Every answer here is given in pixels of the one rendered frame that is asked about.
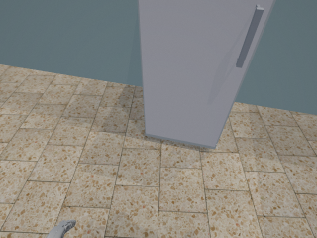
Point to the robot left hand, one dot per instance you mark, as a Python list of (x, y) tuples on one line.
[(59, 230)]

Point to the handle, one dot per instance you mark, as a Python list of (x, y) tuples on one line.
[(250, 35)]

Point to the fridge door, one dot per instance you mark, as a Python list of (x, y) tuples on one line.
[(189, 53)]

